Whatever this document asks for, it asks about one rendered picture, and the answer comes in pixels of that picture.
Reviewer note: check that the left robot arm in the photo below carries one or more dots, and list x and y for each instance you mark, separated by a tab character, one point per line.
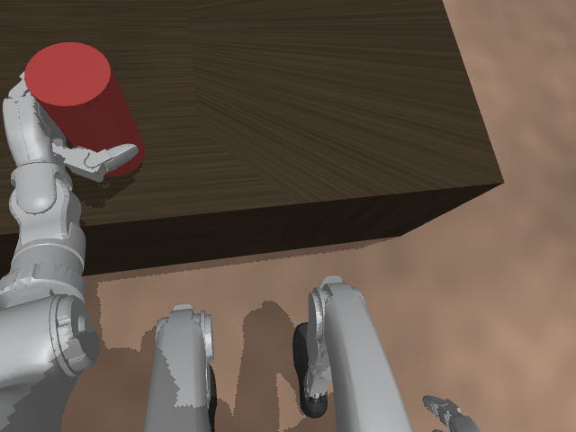
47	338

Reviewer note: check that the right robot hand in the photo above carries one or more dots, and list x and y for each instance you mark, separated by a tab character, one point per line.
450	415

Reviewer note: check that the right robot foot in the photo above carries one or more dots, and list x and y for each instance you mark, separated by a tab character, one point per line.
313	408

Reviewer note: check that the left robot hand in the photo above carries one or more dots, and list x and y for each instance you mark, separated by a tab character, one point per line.
33	136

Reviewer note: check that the can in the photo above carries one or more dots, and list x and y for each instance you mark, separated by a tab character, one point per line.
75	85

